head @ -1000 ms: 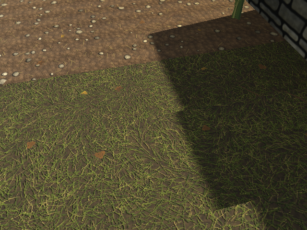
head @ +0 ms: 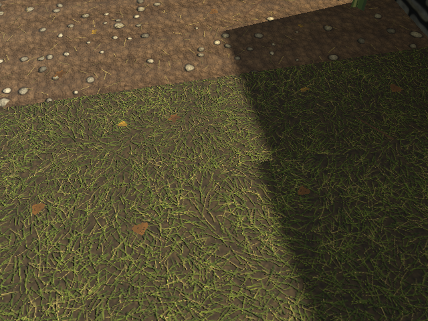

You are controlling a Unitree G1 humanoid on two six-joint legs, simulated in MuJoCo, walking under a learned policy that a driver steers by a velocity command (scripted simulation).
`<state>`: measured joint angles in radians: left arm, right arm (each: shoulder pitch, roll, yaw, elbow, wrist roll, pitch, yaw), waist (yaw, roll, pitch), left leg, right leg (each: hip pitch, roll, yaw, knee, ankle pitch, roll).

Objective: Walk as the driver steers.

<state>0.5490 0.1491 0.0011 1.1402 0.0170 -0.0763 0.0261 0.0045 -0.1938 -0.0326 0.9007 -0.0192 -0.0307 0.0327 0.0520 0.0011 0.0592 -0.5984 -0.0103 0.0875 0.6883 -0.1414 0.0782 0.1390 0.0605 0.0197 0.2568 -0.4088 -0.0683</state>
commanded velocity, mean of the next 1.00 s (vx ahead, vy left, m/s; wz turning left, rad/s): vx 0.49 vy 0.00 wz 0.20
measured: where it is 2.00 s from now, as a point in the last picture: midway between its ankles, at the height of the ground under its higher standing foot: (196, 189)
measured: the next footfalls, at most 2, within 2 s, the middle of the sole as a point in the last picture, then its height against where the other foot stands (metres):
left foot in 0.06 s outside the picture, level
right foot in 0.76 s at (278, 281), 0.15 m lower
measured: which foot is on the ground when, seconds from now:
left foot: up 0.00-0.04, down 0.06-0.76, up 0.78-1.00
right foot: down 0.00-0.06, up 0.08-0.74, down 0.76-1.00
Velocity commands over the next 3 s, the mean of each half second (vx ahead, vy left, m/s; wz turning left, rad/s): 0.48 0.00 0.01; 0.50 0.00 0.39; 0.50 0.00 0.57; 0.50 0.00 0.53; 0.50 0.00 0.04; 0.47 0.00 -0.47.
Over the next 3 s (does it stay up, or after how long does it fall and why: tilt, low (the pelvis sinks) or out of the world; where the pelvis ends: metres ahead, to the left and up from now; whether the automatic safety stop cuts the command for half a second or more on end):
stays up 1.41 0.55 -0.28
